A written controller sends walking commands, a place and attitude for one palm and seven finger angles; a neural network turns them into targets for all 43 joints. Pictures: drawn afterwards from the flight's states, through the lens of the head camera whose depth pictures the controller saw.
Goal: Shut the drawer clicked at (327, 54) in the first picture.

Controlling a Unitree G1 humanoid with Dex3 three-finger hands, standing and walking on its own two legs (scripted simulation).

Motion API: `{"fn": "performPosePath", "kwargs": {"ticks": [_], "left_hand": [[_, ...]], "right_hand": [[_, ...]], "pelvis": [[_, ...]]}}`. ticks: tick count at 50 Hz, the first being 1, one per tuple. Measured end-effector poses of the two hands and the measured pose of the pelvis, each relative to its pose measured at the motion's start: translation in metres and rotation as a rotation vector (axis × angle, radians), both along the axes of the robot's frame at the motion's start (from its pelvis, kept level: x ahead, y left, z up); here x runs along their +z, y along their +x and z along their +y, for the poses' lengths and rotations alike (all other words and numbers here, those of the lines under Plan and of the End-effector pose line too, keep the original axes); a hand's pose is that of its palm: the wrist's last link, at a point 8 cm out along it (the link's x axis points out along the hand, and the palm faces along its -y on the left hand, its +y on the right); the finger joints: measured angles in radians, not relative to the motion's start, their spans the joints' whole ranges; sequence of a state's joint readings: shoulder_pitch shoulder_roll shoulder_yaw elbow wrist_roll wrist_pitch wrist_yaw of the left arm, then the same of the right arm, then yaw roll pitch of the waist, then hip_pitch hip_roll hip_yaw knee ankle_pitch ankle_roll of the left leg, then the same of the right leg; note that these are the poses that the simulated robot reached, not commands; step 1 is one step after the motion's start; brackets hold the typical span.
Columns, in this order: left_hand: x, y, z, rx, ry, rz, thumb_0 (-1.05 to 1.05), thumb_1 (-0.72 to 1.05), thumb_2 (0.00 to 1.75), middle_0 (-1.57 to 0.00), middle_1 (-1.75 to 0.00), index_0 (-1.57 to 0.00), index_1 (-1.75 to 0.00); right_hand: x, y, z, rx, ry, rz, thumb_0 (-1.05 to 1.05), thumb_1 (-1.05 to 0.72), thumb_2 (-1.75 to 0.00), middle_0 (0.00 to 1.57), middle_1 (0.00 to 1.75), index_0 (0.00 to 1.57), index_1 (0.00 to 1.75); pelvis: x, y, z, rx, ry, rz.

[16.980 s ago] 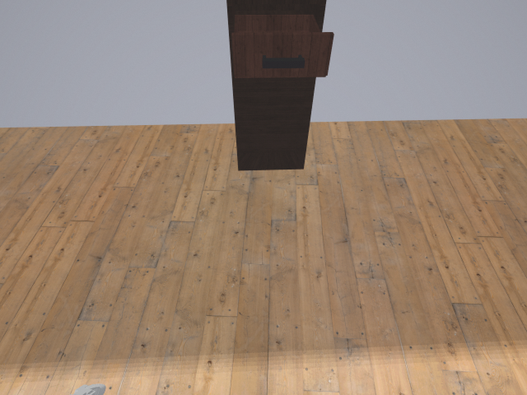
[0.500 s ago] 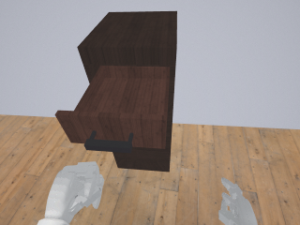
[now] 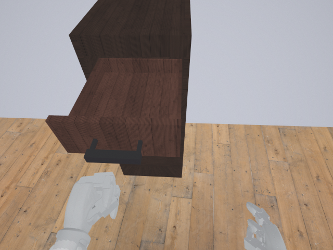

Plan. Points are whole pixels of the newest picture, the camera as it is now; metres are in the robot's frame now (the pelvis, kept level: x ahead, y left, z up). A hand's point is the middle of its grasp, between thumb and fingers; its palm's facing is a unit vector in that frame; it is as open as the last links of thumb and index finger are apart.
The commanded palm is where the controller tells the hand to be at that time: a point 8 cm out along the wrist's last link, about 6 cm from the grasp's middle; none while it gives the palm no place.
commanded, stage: bring the fist close to the handle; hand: left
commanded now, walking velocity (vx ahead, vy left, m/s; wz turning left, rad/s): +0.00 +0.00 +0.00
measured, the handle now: (115, 149) +0.35 +0.15 +0.05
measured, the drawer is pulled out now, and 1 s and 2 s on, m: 0.29 0.29 0.18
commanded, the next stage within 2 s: push the drawer shut in 0.76 s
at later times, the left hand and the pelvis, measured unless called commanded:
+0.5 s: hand (127, 191) +0.24 +0.10 +0.05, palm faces -0.07 -1.00 -0.03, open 3.3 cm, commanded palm +0.22 +0.16 +0.05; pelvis -0.01 +0.00 -0.02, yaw -1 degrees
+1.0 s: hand (128, 186) +0.25 +0.10 +0.05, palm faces -0.07 -1.00 -0.03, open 3.3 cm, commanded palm +0.24 +0.16 +0.05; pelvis -0.01 +0.00 -0.02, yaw +0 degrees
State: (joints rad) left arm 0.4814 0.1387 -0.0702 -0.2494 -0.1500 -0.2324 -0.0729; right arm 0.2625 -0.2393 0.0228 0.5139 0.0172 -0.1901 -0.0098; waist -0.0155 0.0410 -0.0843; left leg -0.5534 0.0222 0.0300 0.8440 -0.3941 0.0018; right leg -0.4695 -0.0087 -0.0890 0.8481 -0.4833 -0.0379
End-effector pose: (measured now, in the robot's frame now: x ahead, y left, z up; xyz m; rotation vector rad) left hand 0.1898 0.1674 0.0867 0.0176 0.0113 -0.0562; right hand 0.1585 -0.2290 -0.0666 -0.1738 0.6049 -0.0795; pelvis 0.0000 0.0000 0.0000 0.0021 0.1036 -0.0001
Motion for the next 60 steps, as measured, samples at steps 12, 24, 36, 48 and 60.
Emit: {"fn": "performPosePath", "kwargs": {"ticks": [12, 24, 36, 48, 60], "left_hand": [[-0.022, 0.017, -0.008, -0.017, -0.003, -0.012, 0.01, 0.90, 0.90, -1.40, -1.60, -1.40, -1.60], [-0.039, 0.035, -0.012, -0.013, 0.009, -0.014, 0.01, 0.90, 0.90, -1.40, -1.60, -1.40, -1.60], [-0.038, 0.034, -0.010, -0.011, 0.008, -0.007, 0.01, 0.90, 0.90, -1.40, -1.60, -1.40, -1.60], [-0.037, 0.042, -0.010, -0.012, 0.011, -0.019, 0.01, 0.90, 0.90, -1.40, -1.60, -1.40, -1.60], [-0.041, 0.071, -0.009, -0.017, 0.019, -0.010, 0.01, 0.87, 0.92, -1.40, -1.60, -1.40, -1.60]], "right_hand": [[-0.017, -0.007, 0.004, 0.000, -0.001, 0.054, 0.01, -0.90, -0.90, 0.20, 0.30, 0.20, 0.30], [-0.030, -0.016, 0.002, -0.017, 0.004, 0.113, 0.01, -0.90, -0.90, 0.20, 0.30, 0.20, 0.30], [-0.029, -0.019, -0.007, -0.034, -0.005, 0.129, 0.01, -0.90, -0.90, 0.20, 0.30, 0.20, 0.30], [-0.028, -0.014, -0.009, -0.034, -0.008, 0.125, 0.01, -0.90, -0.90, 0.20, 0.30, 0.20, 0.30], [-0.035, -0.019, -0.006, -0.038, -0.007, 0.173, 0.01, -0.90, -0.90, 0.20, 0.30, 0.20, 0.30]], "pelvis": [[-0.012, -0.006, 0.004, -0.002, -0.003, 0.046], [-0.020, -0.011, 0.002, -0.011, -0.001, 0.074], [-0.017, -0.011, -0.001, -0.009, -0.002, 0.071], [-0.017, -0.009, -0.002, -0.006, -0.002, 0.074], [-0.016, -0.009, 0.000, -0.003, -0.004, 0.079]]}}
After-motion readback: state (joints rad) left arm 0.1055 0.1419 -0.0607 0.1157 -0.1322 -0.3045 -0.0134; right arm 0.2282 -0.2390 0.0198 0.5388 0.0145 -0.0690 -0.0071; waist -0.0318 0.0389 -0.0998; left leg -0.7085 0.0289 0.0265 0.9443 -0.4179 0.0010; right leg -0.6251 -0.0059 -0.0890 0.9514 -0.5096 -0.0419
